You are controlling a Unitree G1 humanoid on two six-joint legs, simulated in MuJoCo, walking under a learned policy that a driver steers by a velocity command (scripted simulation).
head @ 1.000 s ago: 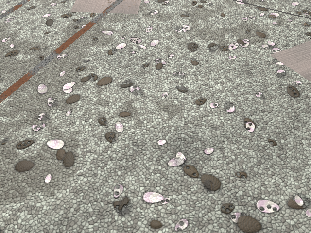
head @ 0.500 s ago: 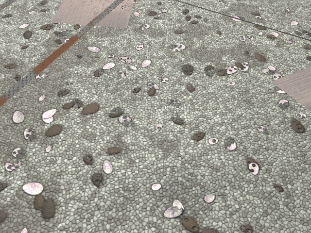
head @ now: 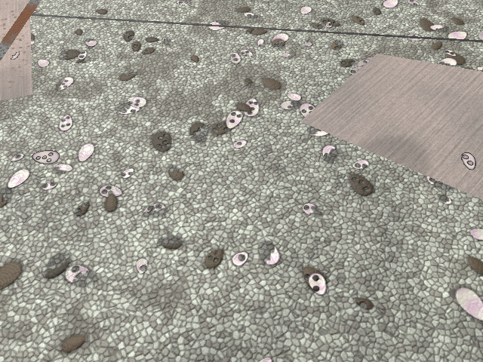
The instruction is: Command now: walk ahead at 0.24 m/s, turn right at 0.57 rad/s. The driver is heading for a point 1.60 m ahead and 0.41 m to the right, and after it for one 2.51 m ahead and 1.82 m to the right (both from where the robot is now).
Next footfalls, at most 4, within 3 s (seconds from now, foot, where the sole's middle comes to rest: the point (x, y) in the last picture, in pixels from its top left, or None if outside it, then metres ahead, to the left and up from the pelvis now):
0.58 left None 0.21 0.12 -0.75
1.00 right None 0.08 -0.06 -0.75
2.80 right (324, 337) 0.48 -0.19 -0.75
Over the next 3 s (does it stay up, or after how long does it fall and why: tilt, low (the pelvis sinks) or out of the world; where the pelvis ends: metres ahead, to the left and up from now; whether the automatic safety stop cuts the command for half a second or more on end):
stays up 0.46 -0.13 0.02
